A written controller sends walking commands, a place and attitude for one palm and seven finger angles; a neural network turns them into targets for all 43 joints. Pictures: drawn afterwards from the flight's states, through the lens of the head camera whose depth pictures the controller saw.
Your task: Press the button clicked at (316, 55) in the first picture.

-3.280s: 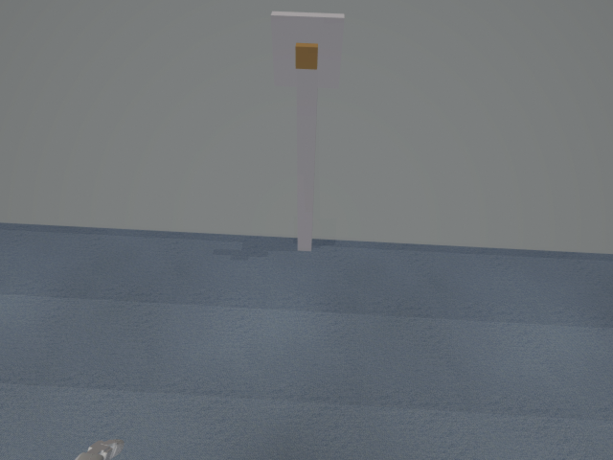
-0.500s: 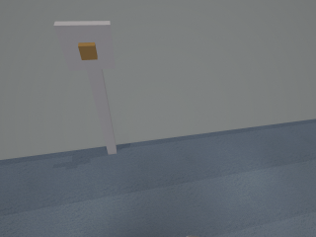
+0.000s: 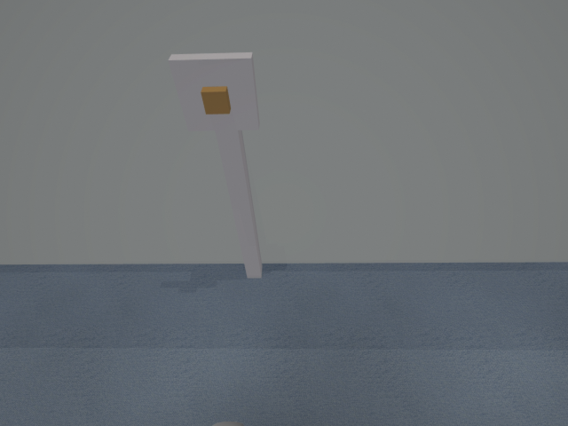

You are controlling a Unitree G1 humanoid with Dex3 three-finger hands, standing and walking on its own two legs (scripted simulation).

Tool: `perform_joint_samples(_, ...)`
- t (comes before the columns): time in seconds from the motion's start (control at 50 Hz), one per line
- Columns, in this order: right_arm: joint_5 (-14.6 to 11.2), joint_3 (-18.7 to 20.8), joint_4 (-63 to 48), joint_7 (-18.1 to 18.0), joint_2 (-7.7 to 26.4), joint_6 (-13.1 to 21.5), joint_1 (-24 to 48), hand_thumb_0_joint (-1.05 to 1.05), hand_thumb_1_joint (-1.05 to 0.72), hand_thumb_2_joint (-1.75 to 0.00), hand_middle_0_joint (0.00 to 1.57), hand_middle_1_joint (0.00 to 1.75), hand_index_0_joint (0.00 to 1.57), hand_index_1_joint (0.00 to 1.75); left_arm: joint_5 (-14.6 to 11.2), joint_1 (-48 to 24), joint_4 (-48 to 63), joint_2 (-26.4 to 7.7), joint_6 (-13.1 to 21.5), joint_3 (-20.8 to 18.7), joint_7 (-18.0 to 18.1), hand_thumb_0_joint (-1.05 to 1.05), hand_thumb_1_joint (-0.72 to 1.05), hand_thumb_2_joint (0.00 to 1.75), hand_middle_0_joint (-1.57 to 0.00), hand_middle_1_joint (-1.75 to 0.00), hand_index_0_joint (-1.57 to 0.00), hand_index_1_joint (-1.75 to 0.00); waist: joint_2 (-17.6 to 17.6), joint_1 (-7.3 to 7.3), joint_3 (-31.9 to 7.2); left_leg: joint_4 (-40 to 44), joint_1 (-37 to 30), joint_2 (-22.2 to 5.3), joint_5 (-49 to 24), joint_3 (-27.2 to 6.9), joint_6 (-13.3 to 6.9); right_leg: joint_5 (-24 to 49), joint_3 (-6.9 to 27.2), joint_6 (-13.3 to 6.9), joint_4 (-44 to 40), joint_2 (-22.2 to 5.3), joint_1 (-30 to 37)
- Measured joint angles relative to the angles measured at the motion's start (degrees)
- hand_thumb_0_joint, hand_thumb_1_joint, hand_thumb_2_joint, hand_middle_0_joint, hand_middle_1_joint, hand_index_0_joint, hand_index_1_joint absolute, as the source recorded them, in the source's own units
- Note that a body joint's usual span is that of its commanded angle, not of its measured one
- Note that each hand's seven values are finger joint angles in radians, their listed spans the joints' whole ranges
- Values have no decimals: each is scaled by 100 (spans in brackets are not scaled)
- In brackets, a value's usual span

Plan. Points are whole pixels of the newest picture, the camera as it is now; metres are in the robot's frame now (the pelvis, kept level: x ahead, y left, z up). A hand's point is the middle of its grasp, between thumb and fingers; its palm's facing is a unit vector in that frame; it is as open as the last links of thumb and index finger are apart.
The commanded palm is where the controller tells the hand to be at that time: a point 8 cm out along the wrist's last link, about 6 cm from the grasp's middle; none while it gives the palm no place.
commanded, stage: take the last steps up to it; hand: left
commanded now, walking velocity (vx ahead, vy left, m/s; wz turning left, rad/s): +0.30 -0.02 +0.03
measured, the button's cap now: (216, 99) +0.77 +0.20 +0.07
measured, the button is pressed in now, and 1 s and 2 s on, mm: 0 0 0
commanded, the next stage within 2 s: come to a stop and stand still in 0.86 s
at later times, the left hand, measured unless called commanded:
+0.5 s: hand out of the picture +0.09 +0.22 -0.18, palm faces +0.03 -0.99 -0.15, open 7.4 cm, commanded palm none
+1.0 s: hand (218, 358) +0.27 +0.15 -0.18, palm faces +0.04 -0.98 -0.18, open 7.2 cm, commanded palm none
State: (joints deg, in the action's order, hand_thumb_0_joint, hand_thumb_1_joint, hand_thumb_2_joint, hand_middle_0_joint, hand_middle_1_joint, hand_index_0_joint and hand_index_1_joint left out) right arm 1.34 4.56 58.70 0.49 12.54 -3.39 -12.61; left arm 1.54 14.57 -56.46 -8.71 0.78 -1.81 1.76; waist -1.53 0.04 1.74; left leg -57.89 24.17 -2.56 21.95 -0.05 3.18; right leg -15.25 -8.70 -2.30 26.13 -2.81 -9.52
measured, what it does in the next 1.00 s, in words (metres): walks ahead: left foot, then right foot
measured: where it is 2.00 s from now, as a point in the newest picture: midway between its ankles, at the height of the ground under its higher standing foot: outside the picture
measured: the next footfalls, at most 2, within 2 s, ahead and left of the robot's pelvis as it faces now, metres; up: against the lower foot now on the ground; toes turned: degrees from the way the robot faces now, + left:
left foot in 0.22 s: +0.02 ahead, +0.16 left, +0.00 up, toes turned +7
right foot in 0.64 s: +0.29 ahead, -0.11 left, +0.00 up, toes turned -10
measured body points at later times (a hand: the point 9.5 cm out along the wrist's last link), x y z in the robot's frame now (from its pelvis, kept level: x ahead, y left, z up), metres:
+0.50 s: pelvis +0.08 +0.04 +0.00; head +0.09 +0.06 +0.45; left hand +0.09 +0.27 -0.17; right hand +0.03 -0.19 -0.15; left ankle -0.02 +0.15 -0.74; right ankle +0.16 -0.10 -0.69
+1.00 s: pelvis +0.25 -0.02 +0.00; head +0.25 -0.02 +0.45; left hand +0.27 +0.20 -0.16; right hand +0.29 -0.26 -0.15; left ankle +0.30 +0.10 -0.71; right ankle +0.25 -0.11 -0.74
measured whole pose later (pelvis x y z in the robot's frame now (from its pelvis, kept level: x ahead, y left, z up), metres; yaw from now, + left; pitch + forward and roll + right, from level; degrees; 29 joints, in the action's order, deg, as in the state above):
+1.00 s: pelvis +0.25 -0.02 +0.00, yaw +0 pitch -1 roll -2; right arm 1.3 3.5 60.8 -0.2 9.8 0.6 -12.3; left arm 1.5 14.9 -62.9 -8.9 3.4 -1.9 0.9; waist -1.5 0.1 1.1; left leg -47.3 26.3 -7.1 16.8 5.0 1.8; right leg -12.4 -11.2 -3.7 22.0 1.5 -9.2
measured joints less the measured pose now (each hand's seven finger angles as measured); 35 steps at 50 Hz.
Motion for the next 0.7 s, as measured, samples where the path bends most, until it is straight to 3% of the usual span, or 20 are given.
perform_joint_samples(0.14,16,-80,23,77,-76,119,182,0,-91,-90,20,30,19,30,61,630,-394,-123,76,-13,-105,0,91,90,-20,-30,-20,-30,204,-336,-96,1501,-704,-140,264,337,-158,35,-133,107,-143,-82,21)
perform_joint_samples(0.2,-5,-157,-34,54,-152,305,213,0,-91,-90,20,30,19,30,15,939,-657,-179,9,-34,-132,0,91,90,-20,-30,-20,-30,258,-392,-154,2702,-1274,-120,-77,516,-241,-108,-131,220,77,-78,-62)
perform_joint_samples(0.28,14,-241,-36,-33,-392,514,88,0,-91,-90,20,30,19,30,28,1133,-970,-261,-209,-58,-194,1,91,90,-20,-30,-20,-30,447,-315,-158,2853,-1540,-41,-220,638,-362,-1004,219,241,1777,-91,-709)
perform_joint_samples(0.36,-10,-216,83,-177,-401,613,-313,-1,-94,-89,20,30,20,30,54,949,-1012,-261,-217,-99,-289,1,91,90,-20,-30,-19,-30,437,-158,-147,3436,-2034,2,-340,688,-362,-452,386,287,3032,-169,-1493)
perform_joint_samples(0.44,-16,-256,352,-198,-405,641,-739,-1,-94,-89,20,30,20,30,35,508,-811,-272,-147,-119,-313,1,91,90,-20,-30,-19,-30,418,-104,-31,3874,-2437,41,-401,720,-344,29,476,364,3164,-305,-2027)
perform_joint_samples(0.5,-2,-269,539,-198,-455,633,-1033,-1,-93,-89,20,30,20,30,14,124,-656,-273,-138,-126,-322,1,91,90,-20,-30,-19,-30,397,-31,56,4018,-2676,35,-315,763,-271,264,428,366,2701,-363,-2183)
perform_joint_samples(0.58,44,-250,733,-184,-486,605,-1316,0,-92,-89,20,30,20,30,-23,-380,-481,-258,-109,-131,-342,1,91,90,-20,-30,-19,-30,291,169,192,3932,-2916,-55,-8,833,-109,280,274,256,1660,-311,-2013)
perform_joint_samples(0.64,40,-230,857,-165,-487,569,-1507,0,-91,-89,20,30,20,30,-24,-655,-338,-271,27,-137,-352,1,91,90,-20,-30,-19,-30,156,279,254,3396,-2923,-240,472,839,43,338,132,100,937,-119,-1577)
perform_joint_samples(0.66,18,-225,913,-145,-489,546,-1530,0,-91,-89,20,30,20,30,-10,-732,-300,-271,124,-152,-337,1,91,90,-20,-30,-19,-30,99,260,289,2854,-2758,-352,687,822,13,666,85,25,894,-54,-1511)
perform_joint_samples(0.7,-51,-226,959,-120,-489,452,-1411,0,-91,-89,20,30,20,30,-31,-848,-235,-240,276,-163,-286,0,91,90,-20,-30,-19,-30,20,261,386,956,-1999,-390,877,458,-194,409,-11,-108,1262,13,-1514)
